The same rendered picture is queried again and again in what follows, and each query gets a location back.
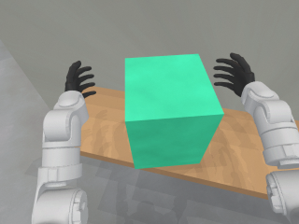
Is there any robot right forearm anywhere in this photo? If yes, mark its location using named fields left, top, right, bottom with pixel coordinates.
left=240, top=81, right=299, bottom=170

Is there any carton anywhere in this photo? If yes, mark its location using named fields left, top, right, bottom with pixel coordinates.
left=124, top=53, right=224, bottom=169

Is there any robot right hand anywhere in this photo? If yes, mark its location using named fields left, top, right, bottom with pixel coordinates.
left=213, top=52, right=255, bottom=97

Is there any right robot upper arm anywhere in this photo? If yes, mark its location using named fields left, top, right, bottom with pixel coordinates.
left=265, top=169, right=299, bottom=224

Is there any robot left forearm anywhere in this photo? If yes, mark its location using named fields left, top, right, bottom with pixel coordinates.
left=31, top=91, right=89, bottom=224

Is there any table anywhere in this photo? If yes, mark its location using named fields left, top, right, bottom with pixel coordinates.
left=79, top=86, right=299, bottom=200

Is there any robot left hand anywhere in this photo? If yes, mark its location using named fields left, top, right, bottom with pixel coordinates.
left=64, top=61, right=96, bottom=99

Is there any left robot upper arm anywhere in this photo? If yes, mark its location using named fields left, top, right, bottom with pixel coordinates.
left=33, top=188, right=89, bottom=224

